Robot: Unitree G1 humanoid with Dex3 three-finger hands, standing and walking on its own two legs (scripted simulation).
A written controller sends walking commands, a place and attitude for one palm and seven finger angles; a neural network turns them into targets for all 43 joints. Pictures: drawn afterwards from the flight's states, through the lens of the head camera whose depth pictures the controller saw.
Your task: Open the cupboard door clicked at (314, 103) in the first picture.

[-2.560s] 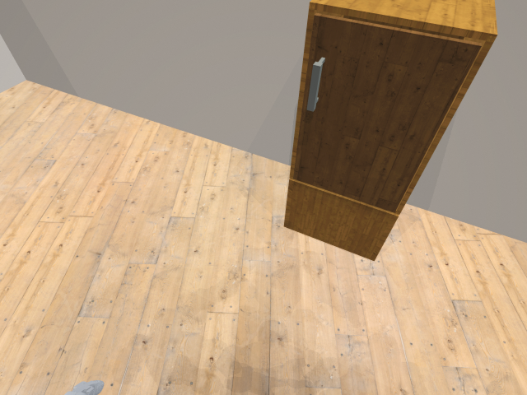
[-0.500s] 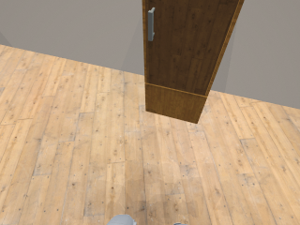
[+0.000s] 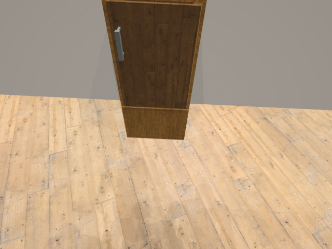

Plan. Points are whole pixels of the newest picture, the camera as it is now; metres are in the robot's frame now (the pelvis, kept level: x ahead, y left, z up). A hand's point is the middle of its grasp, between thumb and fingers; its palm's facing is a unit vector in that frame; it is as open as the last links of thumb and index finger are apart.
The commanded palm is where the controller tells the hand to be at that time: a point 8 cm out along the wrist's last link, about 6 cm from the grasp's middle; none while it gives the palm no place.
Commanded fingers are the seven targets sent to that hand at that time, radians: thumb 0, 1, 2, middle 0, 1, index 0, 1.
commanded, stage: take the last steps up to it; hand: left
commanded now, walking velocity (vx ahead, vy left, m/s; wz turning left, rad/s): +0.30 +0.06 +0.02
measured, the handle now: (120, 44) +0.95 +0.24 +0.01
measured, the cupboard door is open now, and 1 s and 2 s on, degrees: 0 0 0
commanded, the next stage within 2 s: come to a stop and stand still in 1.02 s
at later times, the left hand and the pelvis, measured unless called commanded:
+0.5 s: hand out of the picture +0.07 +0.25 -0.20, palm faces +0.06 -0.98 -0.16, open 7.4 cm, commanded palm none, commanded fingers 0.00 0.90 0.90 -0.20 -0.30 -0.20 -0.30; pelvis +0.12 +0.07 -0.02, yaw +0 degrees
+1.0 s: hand (106, 174) +0.38 +0.22 -0.16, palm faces +0.09 -0.97 -0.20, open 7.1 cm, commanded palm none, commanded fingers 0.00 0.90 0.90 -0.20 -0.30 -0.20 -0.30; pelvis +0.30 +0.04 +0.00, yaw +0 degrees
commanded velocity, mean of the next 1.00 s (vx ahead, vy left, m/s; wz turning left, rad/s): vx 0.28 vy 0.01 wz -0.01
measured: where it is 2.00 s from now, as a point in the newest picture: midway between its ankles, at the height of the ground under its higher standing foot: (160, 231)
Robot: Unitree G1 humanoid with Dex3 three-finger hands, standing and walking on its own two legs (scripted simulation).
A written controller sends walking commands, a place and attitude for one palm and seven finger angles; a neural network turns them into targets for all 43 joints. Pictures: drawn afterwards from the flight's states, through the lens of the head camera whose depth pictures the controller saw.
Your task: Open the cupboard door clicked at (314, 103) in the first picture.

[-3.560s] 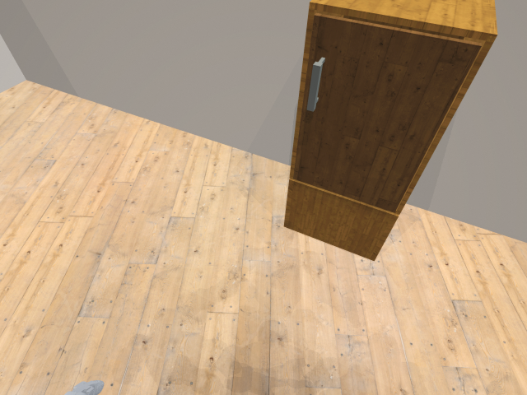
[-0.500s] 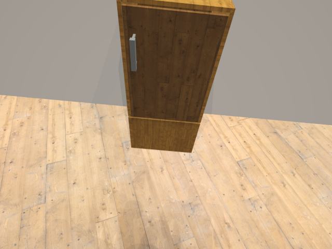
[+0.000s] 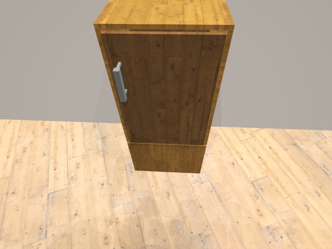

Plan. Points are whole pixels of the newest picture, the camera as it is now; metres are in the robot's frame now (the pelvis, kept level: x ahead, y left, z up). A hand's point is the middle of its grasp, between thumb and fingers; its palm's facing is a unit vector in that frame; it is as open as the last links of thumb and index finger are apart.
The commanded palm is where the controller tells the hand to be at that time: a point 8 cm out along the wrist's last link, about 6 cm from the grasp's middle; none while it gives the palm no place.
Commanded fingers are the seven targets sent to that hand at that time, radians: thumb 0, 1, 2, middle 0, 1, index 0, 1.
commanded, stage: take the last steps up to it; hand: left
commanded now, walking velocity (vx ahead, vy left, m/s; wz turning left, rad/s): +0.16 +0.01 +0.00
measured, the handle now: (121, 82) +0.66 +0.20 +0.02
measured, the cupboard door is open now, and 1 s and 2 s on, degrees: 0 0 0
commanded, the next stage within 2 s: come to a stop and stand still in 0.02 s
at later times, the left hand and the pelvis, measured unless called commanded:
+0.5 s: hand out of the picture +0.11 +0.21 -0.18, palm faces +0.04 -0.98 -0.21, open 7.4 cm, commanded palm none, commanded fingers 0.00 0.90 0.90 -0.20 -0.30 -0.20 -0.30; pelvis +0.08 +0.02 +0.00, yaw -2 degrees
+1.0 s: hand out of the picture +0.10 +0.16 -0.17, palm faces +0.06 -0.98 -0.18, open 7.2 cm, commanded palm none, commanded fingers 0.00 0.90 0.90 -0.20 -0.30 -0.20 -0.30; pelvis +0.05 -0.02 +0.01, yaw +0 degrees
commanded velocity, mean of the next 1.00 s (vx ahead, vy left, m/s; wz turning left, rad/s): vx -0.08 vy -0.03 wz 0.00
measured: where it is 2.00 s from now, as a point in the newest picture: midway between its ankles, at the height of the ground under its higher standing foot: outside the picture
